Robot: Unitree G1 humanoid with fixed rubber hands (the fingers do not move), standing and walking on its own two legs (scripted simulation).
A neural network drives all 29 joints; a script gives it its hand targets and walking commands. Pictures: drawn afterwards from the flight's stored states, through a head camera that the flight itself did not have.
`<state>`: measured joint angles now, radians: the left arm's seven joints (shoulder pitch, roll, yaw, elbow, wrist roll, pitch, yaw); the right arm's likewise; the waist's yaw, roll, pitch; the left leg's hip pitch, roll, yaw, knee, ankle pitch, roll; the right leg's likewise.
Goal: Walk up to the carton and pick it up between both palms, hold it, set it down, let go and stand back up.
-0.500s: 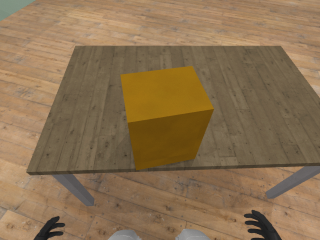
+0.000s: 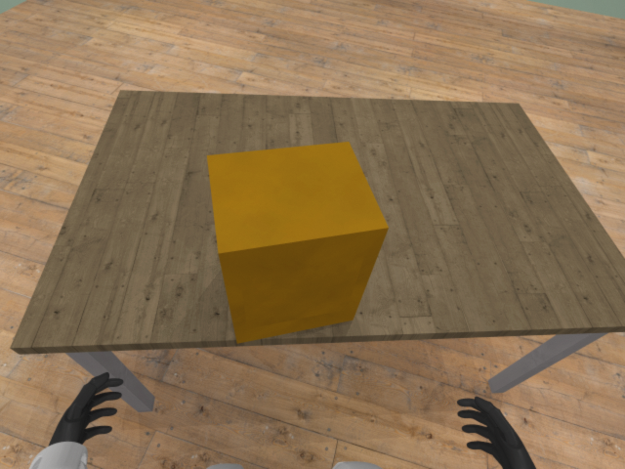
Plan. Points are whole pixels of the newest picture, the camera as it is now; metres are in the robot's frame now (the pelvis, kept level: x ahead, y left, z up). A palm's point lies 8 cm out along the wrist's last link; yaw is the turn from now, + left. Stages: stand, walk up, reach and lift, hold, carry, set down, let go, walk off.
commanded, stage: reach and lift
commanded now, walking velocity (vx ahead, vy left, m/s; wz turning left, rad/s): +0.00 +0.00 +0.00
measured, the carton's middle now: (289, 248) +0.43 +0.04 -0.03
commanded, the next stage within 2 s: none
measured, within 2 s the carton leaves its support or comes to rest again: neither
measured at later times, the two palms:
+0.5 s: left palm (123, 420) +0.18 +0.23 -0.06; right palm (487, 449) +0.16 -0.22 -0.06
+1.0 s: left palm (132, 394) +0.20 +0.22 -0.04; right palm (465, 405) +0.20 -0.20 -0.04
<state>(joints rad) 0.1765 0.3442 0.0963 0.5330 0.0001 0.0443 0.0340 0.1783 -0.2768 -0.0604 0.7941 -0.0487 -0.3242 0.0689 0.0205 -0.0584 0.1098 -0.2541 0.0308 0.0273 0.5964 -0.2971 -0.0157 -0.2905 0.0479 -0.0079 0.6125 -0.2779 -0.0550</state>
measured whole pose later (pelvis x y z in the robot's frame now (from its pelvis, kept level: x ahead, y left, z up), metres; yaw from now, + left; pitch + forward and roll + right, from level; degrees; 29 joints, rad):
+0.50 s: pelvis +0.00 +0.01 +0.00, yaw +0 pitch -2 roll +0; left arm 0.18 0.20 -0.02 0.53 0.00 -0.21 0.14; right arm 0.18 -0.25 -0.02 0.79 0.06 -0.45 0.18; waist 0.02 -0.05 0.09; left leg -0.25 0.03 0.03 0.59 -0.29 -0.01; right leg -0.27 0.05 -0.01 0.57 -0.26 -0.05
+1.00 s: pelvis +0.02 +0.01 +0.00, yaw +0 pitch +0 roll +0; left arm 0.19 0.16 -0.03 0.53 0.00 -0.42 0.16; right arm 0.15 -0.25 0.07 0.79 0.20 -0.63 0.18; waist 0.04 -0.03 0.07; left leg -0.25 0.03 0.03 0.59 -0.32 -0.01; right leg -0.27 0.05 -0.01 0.57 -0.29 -0.05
